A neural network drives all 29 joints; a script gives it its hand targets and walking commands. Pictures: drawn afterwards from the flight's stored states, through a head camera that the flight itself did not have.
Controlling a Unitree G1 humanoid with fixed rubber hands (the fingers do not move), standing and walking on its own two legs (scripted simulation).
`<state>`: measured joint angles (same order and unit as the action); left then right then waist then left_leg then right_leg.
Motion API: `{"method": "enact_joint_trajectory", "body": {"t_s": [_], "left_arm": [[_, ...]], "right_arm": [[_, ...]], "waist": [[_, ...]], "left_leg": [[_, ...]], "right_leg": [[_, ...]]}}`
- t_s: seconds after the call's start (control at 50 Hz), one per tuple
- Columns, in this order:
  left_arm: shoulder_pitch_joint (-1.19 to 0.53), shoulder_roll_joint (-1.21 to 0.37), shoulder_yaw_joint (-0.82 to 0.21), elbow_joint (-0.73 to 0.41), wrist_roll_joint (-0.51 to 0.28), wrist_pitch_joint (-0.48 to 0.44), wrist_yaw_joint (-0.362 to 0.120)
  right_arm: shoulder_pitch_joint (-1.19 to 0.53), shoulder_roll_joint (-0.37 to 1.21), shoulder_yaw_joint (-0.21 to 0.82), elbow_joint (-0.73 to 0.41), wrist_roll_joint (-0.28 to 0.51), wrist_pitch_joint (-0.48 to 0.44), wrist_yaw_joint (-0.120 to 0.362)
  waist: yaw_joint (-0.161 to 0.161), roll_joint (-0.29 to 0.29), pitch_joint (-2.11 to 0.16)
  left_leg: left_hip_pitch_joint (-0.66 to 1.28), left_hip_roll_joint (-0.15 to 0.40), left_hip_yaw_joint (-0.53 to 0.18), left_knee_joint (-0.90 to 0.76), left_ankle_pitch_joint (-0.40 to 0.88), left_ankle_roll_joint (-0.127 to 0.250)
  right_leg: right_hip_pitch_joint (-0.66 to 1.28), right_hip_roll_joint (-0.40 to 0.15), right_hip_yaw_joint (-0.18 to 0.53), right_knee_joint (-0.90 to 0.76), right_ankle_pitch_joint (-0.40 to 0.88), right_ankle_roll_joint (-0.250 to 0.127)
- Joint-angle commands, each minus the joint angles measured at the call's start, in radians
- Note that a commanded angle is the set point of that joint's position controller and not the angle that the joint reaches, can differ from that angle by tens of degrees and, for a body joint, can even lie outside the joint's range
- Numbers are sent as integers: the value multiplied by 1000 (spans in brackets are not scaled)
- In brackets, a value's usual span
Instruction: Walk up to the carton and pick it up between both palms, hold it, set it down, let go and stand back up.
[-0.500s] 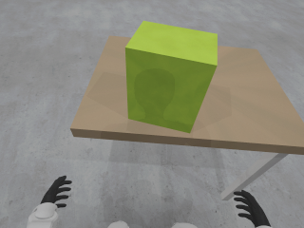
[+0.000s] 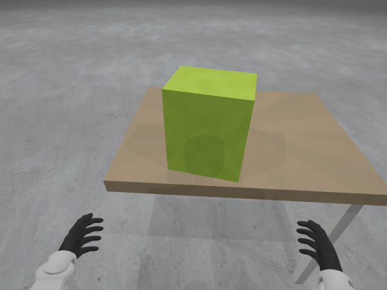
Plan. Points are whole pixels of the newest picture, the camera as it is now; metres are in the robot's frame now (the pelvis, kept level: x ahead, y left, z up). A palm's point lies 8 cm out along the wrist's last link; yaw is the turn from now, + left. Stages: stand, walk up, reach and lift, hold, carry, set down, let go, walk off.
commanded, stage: reach and lift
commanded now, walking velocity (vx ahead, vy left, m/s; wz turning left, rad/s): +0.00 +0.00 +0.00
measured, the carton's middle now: (209, 124) +0.55 -0.03 +0.10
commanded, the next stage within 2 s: none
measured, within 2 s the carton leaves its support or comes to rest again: neither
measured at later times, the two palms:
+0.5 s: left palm (56, 243) +0.21 +0.28 +0.06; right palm (306, 260) +0.17 -0.17 +0.06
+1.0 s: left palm (43, 229) +0.22 +0.30 +0.08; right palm (277, 237) +0.18 -0.11 +0.12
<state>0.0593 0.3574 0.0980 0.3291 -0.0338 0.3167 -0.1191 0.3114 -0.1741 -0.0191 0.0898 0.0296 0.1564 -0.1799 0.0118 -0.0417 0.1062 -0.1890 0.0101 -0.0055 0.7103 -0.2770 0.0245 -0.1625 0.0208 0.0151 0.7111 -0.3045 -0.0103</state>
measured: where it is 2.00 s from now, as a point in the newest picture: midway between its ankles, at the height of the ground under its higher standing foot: outside the picture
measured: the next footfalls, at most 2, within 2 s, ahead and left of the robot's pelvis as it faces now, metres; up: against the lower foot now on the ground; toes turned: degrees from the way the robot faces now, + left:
right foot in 0.30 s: -0.01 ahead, -0.08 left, +0.00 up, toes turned -3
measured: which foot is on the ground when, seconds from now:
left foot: down 0.00-1.00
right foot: down 0.00-0.20, up 0.22-0.28, down 0.30-1.00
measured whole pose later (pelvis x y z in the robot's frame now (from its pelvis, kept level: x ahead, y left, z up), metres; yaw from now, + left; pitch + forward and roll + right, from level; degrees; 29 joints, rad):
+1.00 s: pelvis -0.02 +0.06 +0.01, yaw +0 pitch -9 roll -2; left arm 0.10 0.42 0.10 -0.18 -0.24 0.36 -0.10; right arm 0.30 -0.06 0.06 -0.40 0.16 0.36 -0.27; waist 0.02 -0.10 0.16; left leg -0.25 -0.03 0.04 0.56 -0.16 0.05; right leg -0.02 0.02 0.02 0.56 -0.38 -0.02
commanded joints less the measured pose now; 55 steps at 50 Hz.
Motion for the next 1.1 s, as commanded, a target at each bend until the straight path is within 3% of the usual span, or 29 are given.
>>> {"method": "enact_joint_trajectory", "body": {"t_s": [0.0, 0.02, 0.06, 0.1, 0.14, 0.16, 0.18, 0.2, 0.24, 0.26, 0.28, 0.3, 0.34, 0.36, 0.38, 0.4, 0.5, 0.58, 0.62, 0.68, 0.7, 0.74, 0.78, 0.84, 0.88, 0.92, 0.96, 1.0, 1.08], "left_arm": [[-251, 299, 97, -229, -73, 26, -30], [-232, 301, 83, -254, -74, 42, -26], [-231, 316, 81, -271, -71, 88, -36], [-213, 300, 71, -287, -78, 89, -47], [-204, 275, 58, -340, -76, 61, -48], [-208, 234, 19, -360, -98, 33, -42], [-167, 196, -5, -350, -68, -7, -30], [-111, 145, -2, -371, -23, -53, -25], [-128, 137, -17, -342, -29, -115, -30], [-150, 146, -16, -249, -34, -147, -43], [-135, 168, -18, -202, -57, -150, -49], [-176, 217, 23, -175, -89, -151, -56], [-274, 311, 74, -228, -177, -118, -70], [-207, 261, 51, -266, -187, -102, -68], [-156, 260, 65, -299, -202, -102, -78], [-242, 294, 38, -354, -228, -107, -83], [-80, 317, 128, -434, -167, -146, -86], [-30, 291, 82, -460, -166, -123, -87], [-24, 299, 100, -501, -173, -123, -88], [8, 292, 81, -580, -144, -85, -74], [17, 285, 87, -600, -140, -82, -66], [-8, 284, 66, -641, -153, -65, -53], [-13, 276, 56, -686, -157, -36, -37], [-81, 276, 25, -695, -169, -2, -6], [-142, 256, -30, -686, -210, 17, 25], [-173, 236, -59, -703, -239, 36, 59], [-229, 234, -72, -683, -245, 35, 72], [-235, 244, -55, -658, -242, 21, 73], [-394, 306, -49, -609, -250, 6, 60]], "right_arm": [[-44, 53, 121, -337, 137, 72, -67], [-36, 54, 121, -337, 133, 103, -67], [-38, 24, 98, -379, 130, 147, -76], [-38, 10, 104, -421, 144, 169, -81], [-78, 4, 111, -500, 157, 173, -74], [-158, -32, 70, -524, 131, 175, -59], [-197, -91, 46, -524, 127, 173, -31], [-204, -163, 35, -513, 142, 166, -2], [-265, -193, 3, -468, 138, 148, 25], [-267, -164, 20, -433, 132, 149, 29], [-245, -132, 4, -409, 125, 152, 19], [-221, -65, 21, -403, 117, 156, -2], [-116, 66, 85, -437, 162, 147, -71], [-32, 88, 136, -400, 177, 149, -93], [-7, 95, 165, -378, 187, 156, -102], [-122, 85, 151, -474, 205, 157, -120], [73, 159, 237, -623, 199, 86, -151], [88, 125, 207, -672, 190, 54, -171], [123, 118, 185, -718, 189, 38, -184], [163, 90, 132, -708, 207, 36, -185], [162, 92, 141, -726, 213, 34, -180], [119, 69, 112, -764, 217, 50, -171], [108, 52, 84, -765, 228, 75, -158], [10, 29, 13, -706, 224, 116, -138], [-107, -8, -56, -693, 218, 152, -120], [-200, -46, -106, -669, 217, 190, -90], [-271, -67, -139, -625, 219, 207, -70], [-264, -61, -126, -576, 214, 235, -53], [-383, -30, -129, -455, 209, 300, -61]], "waist": [[2, -121, 85], [23, -69, 115], [7, -49, 149], [-2, -21, 127], [0, 76, 60], [-14, 178, 35], [-17, 347, -11], [-11, 490, -57], [-7, 416, -79], [-9, 375, -48], [-26, 328, 9], [-23, 191, 32], [-46, -96, 58], [-24, 3, 60], [-1, 42, 17], [0, 15, -69], [38, -61, -74], [44, -1, -22], [37, -30, -53], [38, 36, -63], [60, 33, -69], [38, 56, -63], [46, 105, -63], [19, 201, -72], [-10, 252, -65], [-7, 321, -94], [-31, 345, -125], [-41, 300, -168], [-60, 297, -162]], "left_leg": [[475, -94, 42, -105, 49, 16], [415, -78, 46, -161, -9, 4], [424, -74, 41, -180, -57, 3], [323, -32, 22, -213, -143, 32], [86, 48, -26, -310, -319, 83], [-210, 130, -48, -456, -519, 110], [-610, 226, -81, -658, -750, 160], [-883, 301, -122, -802, -879, 203], [-903, 287, -116, -781, -780, 180], [-941, 265, -80, -743, -793, 188], [-770, 220, -23, -682, -640, 147], [-525, 148, 37, -569, -465, 113], [346, -50, 28, -196, 80, 31], [432, -22, 23, -217, 123, 11], [403, 21, 4, -299, 41, 1], [454, 29, -13, -305, 33, 4], [631, 10, -35, -200, 150, 14], [614, 35, -45, -238, 130, -7], [715, 39, -64, -201, 157, -14], [847, 57, -89, -188, 130, -41], [848, 59, -93, -197, 133, -39], [871, 63, -108, -195, 104, -48], [852, 79, -151, -235, 8, -60], [764, 112, -203, -300, -162, -65], [596, 152, -220, -410, -327, -66], [355, 209, -238, -553, -465, -71], [258, 216, -234, -568, -492, -72], [261, 205, -199, -556, -440, -63], [254, 183, -165, -537, -415, -57]], "right_leg": [[-585, -262, 257, -653, -629, -129], [-541, -233, 214, -620, -596, -119], [-559, -221, 181, -617, -617, -129], [-455, -181, 143, -548, -554, -125], [-192, -91, 91, -401, -378, -90], [126, 14, 29, -258, -184, -47], [581, 138, -42, -66, 37, 30], [937, 220, -84, 85, 219, 72], [979, 200, -66, 59, 255, 66], [949, 178, -36, 35, 140, 66], [759, 122, -16, -72, 33, 43], [494, 36, 42, -227, -158, 27], [-432, -202, 206, -576, -432, -98], [-472, -204, 180, -543, -155, -55], [-363, -173, 149, -477, 99, 26], [-336, -163, 132, -469, 31, 40], [-506, -217, 178, -567, -138, -34], [-517, -187, 145, -559, -94, -25], [-600, -189, 135, -575, -150, -51], [-703, -181, 114, -591, -221, -79], [-704, -178, 99, -588, -233, -83], [-736, -182, 102, -590, -247, -89], [-713, -164, 78, -559, -263, -88], [-659, -139, 58, -498, -253, -86], [-497, -87, 25, -444, -177, -59], [-240, -20, -11, -369, -55, -17], [-169, -10, -4, -347, -18, -19], [-127, -13, 2, -354, 6, -21], [-178, -34, 20, -384, -43, -13]]}}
